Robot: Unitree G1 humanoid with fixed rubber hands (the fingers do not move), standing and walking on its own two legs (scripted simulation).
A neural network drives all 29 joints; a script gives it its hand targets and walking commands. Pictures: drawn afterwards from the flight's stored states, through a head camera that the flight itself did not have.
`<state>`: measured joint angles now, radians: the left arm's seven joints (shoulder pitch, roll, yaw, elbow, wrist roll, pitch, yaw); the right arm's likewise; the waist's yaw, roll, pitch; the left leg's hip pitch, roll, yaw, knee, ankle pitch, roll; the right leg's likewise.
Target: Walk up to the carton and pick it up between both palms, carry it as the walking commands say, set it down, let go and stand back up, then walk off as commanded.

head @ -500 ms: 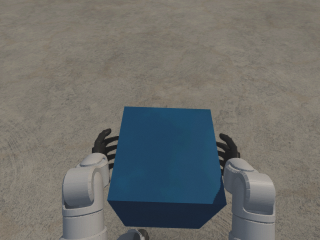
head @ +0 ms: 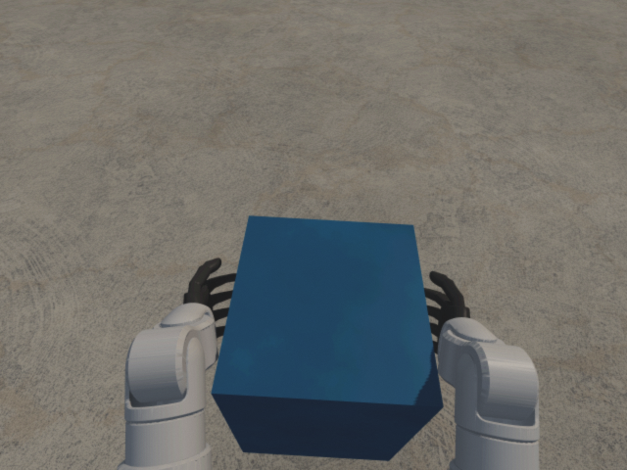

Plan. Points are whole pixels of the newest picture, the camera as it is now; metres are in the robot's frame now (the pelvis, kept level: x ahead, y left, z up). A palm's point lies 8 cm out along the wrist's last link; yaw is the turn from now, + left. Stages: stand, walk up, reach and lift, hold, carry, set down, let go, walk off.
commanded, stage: carry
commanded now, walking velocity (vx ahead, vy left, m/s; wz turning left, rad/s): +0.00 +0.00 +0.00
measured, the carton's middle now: (323, 345) +0.28 +0.00 +0.01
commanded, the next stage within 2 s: none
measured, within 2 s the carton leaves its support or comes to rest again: neither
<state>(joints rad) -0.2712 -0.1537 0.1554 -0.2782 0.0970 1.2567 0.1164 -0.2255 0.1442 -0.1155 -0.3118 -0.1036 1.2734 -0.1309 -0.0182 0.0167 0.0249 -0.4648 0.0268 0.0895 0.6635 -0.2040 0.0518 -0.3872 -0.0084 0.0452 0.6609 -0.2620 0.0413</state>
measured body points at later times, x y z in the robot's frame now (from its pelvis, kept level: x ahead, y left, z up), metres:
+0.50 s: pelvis -0.04 -0.03 +0.00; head -0.05 -0.04 +0.45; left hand +0.26 +0.11 +0.08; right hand +0.24 -0.18 +0.07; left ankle +0.09 +0.09 -0.71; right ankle +0.04 -0.15 -0.72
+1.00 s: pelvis -0.03 -0.03 +0.00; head -0.04 -0.04 +0.45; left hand +0.26 +0.12 +0.06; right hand +0.25 -0.18 +0.05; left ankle +0.09 +0.09 -0.72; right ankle +0.04 -0.15 -0.72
